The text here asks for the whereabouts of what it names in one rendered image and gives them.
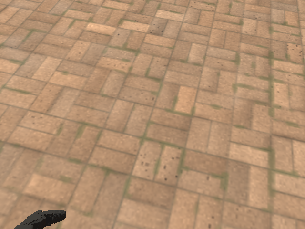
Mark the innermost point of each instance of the robot left hand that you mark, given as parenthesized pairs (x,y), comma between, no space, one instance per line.
(40,219)

